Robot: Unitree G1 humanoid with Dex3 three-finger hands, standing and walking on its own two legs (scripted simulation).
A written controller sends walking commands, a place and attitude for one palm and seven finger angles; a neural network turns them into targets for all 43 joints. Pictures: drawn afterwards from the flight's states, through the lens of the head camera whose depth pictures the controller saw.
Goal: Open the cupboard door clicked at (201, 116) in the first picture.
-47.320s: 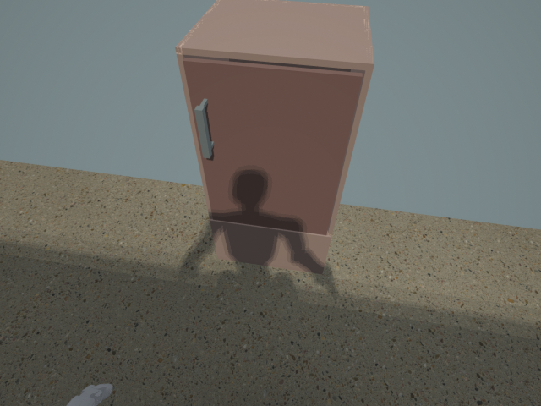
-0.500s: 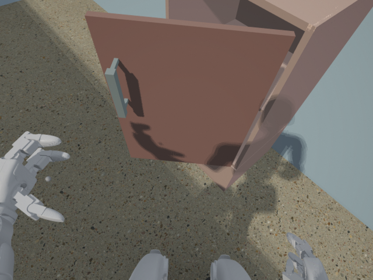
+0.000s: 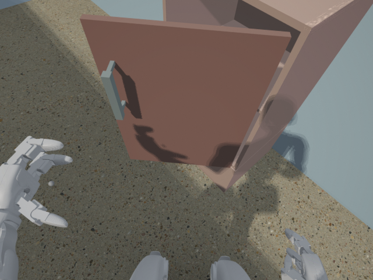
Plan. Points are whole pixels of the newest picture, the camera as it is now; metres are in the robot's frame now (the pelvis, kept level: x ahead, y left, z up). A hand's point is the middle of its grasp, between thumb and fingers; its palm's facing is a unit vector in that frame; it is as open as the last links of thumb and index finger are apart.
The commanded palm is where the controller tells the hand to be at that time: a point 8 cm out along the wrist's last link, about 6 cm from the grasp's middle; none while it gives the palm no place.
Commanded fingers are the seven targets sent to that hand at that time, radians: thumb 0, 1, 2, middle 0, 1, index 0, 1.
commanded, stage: move the hooked fingers beside the handle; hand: left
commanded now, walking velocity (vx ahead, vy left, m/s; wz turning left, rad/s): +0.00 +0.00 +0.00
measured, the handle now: (116, 92) +0.54 +0.21 +0.04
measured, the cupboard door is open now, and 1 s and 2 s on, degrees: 44 44 44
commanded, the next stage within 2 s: none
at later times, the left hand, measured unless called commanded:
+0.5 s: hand (63, 155) +0.35 +0.27 +0.05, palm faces -0.04 -1.00 -0.05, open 14.0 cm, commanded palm +0.33 +0.32 +0.05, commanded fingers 0.00 -0.50 0.30 -0.30 -1.20 -0.30 -1.20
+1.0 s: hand (75, 130) +0.41 +0.27 +0.04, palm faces -0.04 -1.00 -0.04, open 14.0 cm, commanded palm +0.39 +0.32 +0.04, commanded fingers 0.00 -0.50 0.30 -0.30 -1.20 -0.30 -1.20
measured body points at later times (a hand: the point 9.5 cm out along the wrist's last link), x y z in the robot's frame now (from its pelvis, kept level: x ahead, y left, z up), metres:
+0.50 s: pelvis +0.00 +0.00 +0.00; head +0.10 +0.02 +0.43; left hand +0.34 +0.33 +0.05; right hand +0.12 -0.27 -0.09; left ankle +0.02 +0.09 -0.66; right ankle +0.02 -0.12 -0.66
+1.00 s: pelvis +0.00 +0.01 -0.01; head +0.11 +0.03 +0.42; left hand +0.41 +0.32 +0.05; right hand +0.08 -0.27 -0.11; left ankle +0.02 +0.09 -0.66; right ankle +0.02 -0.12 -0.66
